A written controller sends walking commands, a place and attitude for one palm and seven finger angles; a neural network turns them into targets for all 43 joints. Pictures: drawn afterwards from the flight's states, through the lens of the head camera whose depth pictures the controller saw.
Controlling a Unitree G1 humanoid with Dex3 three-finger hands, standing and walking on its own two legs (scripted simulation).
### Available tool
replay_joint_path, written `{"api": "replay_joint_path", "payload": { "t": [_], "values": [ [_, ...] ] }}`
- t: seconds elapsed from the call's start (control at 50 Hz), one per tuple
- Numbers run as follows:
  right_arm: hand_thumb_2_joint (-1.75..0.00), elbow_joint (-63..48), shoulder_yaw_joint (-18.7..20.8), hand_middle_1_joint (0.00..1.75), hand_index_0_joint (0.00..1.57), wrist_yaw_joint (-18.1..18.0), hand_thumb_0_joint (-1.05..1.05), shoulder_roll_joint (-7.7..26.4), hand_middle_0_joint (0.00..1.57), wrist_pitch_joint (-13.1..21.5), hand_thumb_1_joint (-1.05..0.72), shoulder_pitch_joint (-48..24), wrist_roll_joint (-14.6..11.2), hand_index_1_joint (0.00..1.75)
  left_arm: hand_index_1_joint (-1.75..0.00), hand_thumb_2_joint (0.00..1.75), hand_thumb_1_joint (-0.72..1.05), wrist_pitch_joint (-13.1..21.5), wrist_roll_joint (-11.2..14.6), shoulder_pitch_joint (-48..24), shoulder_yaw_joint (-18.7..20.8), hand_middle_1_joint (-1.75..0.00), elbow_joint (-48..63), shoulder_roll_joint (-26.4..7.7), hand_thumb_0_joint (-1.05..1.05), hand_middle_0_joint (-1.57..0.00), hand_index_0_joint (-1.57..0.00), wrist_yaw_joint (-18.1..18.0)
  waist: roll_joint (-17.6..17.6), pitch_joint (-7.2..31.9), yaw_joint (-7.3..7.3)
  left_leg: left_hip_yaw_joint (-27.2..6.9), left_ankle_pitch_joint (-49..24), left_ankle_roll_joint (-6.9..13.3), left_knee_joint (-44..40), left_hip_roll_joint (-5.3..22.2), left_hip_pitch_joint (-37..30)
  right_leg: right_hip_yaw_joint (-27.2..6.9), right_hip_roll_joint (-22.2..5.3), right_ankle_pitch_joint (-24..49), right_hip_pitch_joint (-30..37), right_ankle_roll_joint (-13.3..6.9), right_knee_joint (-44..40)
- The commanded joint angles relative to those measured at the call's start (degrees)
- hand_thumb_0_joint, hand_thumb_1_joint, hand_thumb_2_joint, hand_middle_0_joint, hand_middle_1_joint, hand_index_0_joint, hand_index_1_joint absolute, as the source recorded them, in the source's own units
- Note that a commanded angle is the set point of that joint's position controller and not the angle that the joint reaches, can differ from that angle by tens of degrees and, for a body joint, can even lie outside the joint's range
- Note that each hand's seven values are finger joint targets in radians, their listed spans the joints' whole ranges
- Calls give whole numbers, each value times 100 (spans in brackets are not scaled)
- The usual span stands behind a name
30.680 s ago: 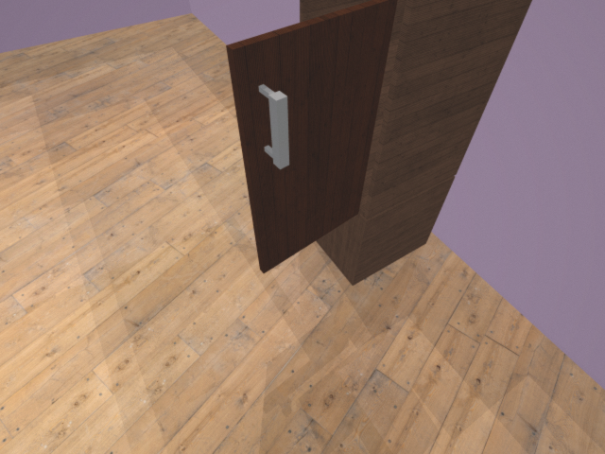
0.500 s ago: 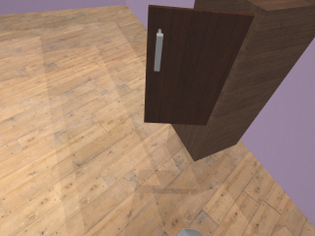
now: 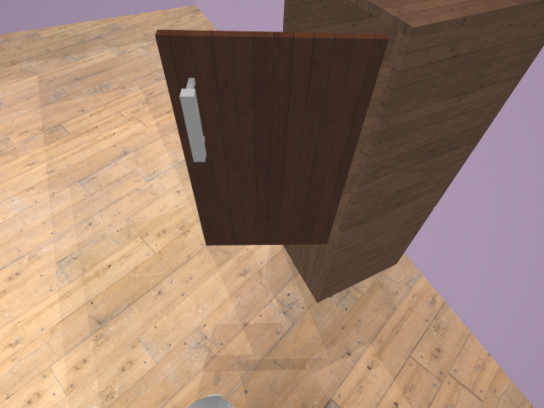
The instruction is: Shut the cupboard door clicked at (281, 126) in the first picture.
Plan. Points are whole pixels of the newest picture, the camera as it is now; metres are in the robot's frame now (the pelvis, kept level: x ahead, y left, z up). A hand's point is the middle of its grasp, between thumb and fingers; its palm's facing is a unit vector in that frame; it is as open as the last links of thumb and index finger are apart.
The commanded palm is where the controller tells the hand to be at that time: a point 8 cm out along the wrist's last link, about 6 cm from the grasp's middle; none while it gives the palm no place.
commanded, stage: come to a stop and stand still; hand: left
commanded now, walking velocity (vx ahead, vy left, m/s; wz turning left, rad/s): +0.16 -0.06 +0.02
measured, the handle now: (195, 121) +0.55 +0.16 +0.11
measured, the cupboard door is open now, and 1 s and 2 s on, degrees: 65 65 65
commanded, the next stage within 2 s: look again from close up in 1.14 s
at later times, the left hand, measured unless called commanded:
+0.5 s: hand out of the picture +0.13 +0.15 -0.17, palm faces +0.05 -0.96 -0.27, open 7.4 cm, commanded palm none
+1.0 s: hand out of the picture +0.11 +0.21 -0.16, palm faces -0.05 -0.95 -0.30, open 7.4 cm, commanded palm none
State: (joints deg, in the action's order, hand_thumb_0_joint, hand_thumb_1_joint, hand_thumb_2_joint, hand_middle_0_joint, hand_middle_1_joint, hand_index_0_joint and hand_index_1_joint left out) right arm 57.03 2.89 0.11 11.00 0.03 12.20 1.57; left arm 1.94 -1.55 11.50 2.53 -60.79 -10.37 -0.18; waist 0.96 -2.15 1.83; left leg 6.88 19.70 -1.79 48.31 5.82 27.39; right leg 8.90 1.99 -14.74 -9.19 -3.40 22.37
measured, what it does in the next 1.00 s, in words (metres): steps on the spot: left foot, then right foot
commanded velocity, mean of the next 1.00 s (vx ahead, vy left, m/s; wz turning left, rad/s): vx -0.10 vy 0.05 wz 0.00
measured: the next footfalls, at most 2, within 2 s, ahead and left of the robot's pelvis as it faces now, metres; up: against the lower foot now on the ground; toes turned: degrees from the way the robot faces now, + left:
left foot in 0.08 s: +0.13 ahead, +0.09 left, +0.00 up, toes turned +8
right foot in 0.30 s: +0.12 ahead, -0.14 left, +0.00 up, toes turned -1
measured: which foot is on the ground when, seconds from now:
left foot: up 0.00-0.06, down 0.08-0.38, up 0.40-0.68, down 0.70-1.00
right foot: down 0.00-0.10, up 0.12-0.28, down 0.30-1.00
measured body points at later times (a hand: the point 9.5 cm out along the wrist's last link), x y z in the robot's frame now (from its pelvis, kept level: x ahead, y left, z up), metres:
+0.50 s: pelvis +0.08 -0.04 +0.00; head +0.13 -0.06 +0.44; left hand +0.12 +0.20 -0.15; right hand +0.17 -0.30 -0.16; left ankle +0.04 +0.08 -0.68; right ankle +0.08 -0.16 -0.74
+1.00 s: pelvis +0.05 +0.02 -0.01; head +0.05 -0.01 +0.44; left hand +0.11 +0.26 -0.14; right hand +0.12 -0.21 -0.16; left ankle +0.05 +0.10 -0.74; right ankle +0.08 -0.14 -0.74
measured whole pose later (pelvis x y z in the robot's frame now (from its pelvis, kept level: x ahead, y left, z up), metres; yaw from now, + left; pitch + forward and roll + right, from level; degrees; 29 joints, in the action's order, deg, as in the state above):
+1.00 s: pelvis +0.05 +0.02 -0.01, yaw -3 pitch -2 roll +1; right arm 51.0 0.7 0.0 10.9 -0.8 13.0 0.7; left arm -1.9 -1.5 15.5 -0.6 -54.4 -11.5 -1.4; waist 2.4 -1.0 0.0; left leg 6.8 17.2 2.7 30.9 -1.5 12.4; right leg -4.2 -3.7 -15.2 -17.4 2.5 33.6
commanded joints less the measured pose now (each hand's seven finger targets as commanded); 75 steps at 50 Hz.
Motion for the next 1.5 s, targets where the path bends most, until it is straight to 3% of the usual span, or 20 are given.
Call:
{"api": "replay_joint_path", "payload": {
  "t": [0.0,0.04,0.08,0.1,0.12,0.2,0.28,0.34,0.36,0.4,0.48,0.6,0.62,0.64,0.7,0.74,0.8,0.88,1.0,1.48],
  "values": [
    [-90,-140,-40,30,20,-7,0,209,20,135,-90,455,8,30,-30,90,90,116,47,301,92,-30,53,-705,0,-20,-20,-26,-486,154,57,-40,-541,63,-1323,-62,-642,-1166,-1536,1594,269,-770,-582],
    [-90,61,-22,30,20,-42,0,447,20,233,-90,902,32,30,-30,90,90,88,112,348,74,-30,33,-582,0,-20,-20,-27,17,354,239,-281,-1767,202,-2108,-28,-1935,-856,-1112,1649,-250,-410,441],
    [-90,144,75,30,20,-149,0,1151,20,220,-90,1436,84,30,-30,90,90,62,123,627,-26,-30,185,-250,0,-20,-20,-32,1379,613,283,-2409,-3507,1258,-2657,1804,-3017,-257,-238,-1256,-1597,133,2381],
    [-90,114,4,30,20,-251,0,1118,20,173,-90,1250,55,30,-30,90,90,-24,95,423,-58,-30,273,-365,0,-20,-20,-83,1743,417,251,-2549,-4534,1499,-2814,1979,-2747,-699,-300,-2110,-1827,260,3100],
    [-90,44,-85,30,20,-314,0,857,20,161,-90,899,20,30,-30,90,90,-86,104,269,-32,-30,234,-404,0,-20,-20,-114,1195,296,102,-2201,-5303,1456,-2760,1854,-2260,-1047,-524,-1926,-1580,342,3136],
    [-90,-42,-81,30,20,-336,0,777,20,77,-90,2,-82,30,-30,90,90,-246,110,537,-33,-30,103,-337,0,-20,-20,-137,614,405,-222,-914,-5350,1035,-2442,1106,-2210,-774,-503,-757,-731,449,1328],
    [-90,-230,141,30,20,-254,0,884,20,-134,-90,-264,-111,30,-30,90,90,-328,5,658,98,-30,286,-653,0,-20,-20,-160,233,418,-292,-612,-2947,532,-2143,562,-1607,-1060,-648,1652,-414,255,935],
    [-90,-329,186,30,20,-174,0,584,20,-244,-90,-179,-118,30,-30,90,90,-273,-35,553,168,-30,438,-1064,0,-20,-20,-158,-891,453,-246,-102,-1115,122,-929,-290,-1175,-2228,-1735,3393,-319,-290,267],
    [-90,-385,164,30,20,-151,0,458,20,-280,-90,-206,-109,30,-30,90,90,-231,-24,639,208,-30,401,-1178,0,-20,-20,-183,-1411,431,-357,-154,839,1,-120,-666,-656,-2614,-2213,4789,38,-713,35],
    [-90,-454,165,30,20,-182,0,491,20,-326,-90,-404,-123,30,-30,90,90,-236,-29,729,239,-30,369,-1166,0,-20,-20,-261,-1209,487,-469,-758,1606,7,1223,-653,-19,-2653,-2475,5843,489,-1099,236],
    [-90,-500,117,30,20,-105,0,546,20,-339,-90,-544,-113,30,-30,90,90,-230,-16,504,258,-30,529,-1169,0,-20,-20,-284,-1085,619,-453,-866,1055,-151,1327,-612,252,-2052,-2096,5028,882,-853,234],
    [-90,-461,46,30,20,-45,0,450,20,-240,-90,-261,-152,30,-30,90,90,-242,-57,263,273,-30,598,-1267,0,-20,-20,-240,-1254,646,-336,-506,438,-120,-941,-598,-738,-1799,-1769,3589,539,-613,211],
    [-90,-900,75,30,20,-73,0,656,20,-4,-90,-86,-213,30,-30,90,90,-81,-30,383,186,-30,776,-1337,0,-20,-20,-534,-438,1558,-28,-276,356,-145,-1754,-687,-1065,-2393,-1800,6317,1237,-327,1119],
    [-90,-898,92,30,20,-65,0,556,20,35,-90,222,-171,30,-30,90,90,-93,29,379,165,-30,1037,-1499,0,-20,-20,-474,-128,1748,-25,-326,-818,121,-2366,-668,-1478,-1658,-1447,5061,1078,-98,1714],
    [-90,-1199,66,30,20,-46,0,1068,20,-34,-90,147,-15,30,-30,90,90,-312,37,461,6,-30,1131,-725,0,-20,-20,-363,847,750,-246,-1240,-3471,791,-2269,910,-1747,-689,-488,-810,-868,281,1685],
    [-90,-1117,13,30,20,-112,0,963,20,-1,-90,80,-13,30,-30,90,90,-354,28,211,-93,-30,1112,-669,0,-20,-20,-304,1665,-33,-165,-1304,-4339,826,-2512,673,-1358,-727,-322,-1353,-1048,333,2166],
    [-90,-1207,-67,30,20,-104,0,845,20,-33,-90,-374,-40,30,-30,90,90,-321,48,516,-109,-30,942,-745,0,-20,-20,-205,690,-235,-457,-970,-2190,723,-2385,303,-774,-910,-410,-209,-520,261,1291],
    [-90,-1010,-67,30,20,-37,0,767,20,-61,-90,168,-70,30,-30,90,90,-222,33,200,-145,-30,1014,-1013,0,-20,-20,-166,-744,-412,-67,-865,481,390,-2542,-255,-1213,-1796,-742,-1046,-1421,68,138],
    [-90,-792,-100,30,20,-41,0,718,20,87,-90,274,-46,30,-30,90,90,-215,24,534,-150,-30,981,-811,0,-20,-20,-175,-97,-120,-231,-1096,610,504,-3207,-5,-900,-1387,-526,-338,-691,179,446],
    [-90,311,-241,30,20,-165,0,477,20,192,-90,643,-108,30,-30,90,90,-94,93,610,-233,-30,114,-573,0,-20,-20,-198,-87,86,-166,-708,-1287,356,-2812,15,-1754,-1426,-744,1093,-331,189,206]
  ]
}}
